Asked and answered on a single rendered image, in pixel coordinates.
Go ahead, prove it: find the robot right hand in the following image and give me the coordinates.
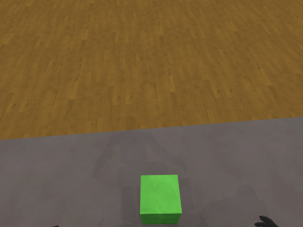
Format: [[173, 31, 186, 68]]
[[255, 216, 278, 227]]

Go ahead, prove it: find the carton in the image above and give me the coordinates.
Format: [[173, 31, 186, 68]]
[[140, 174, 182, 225]]

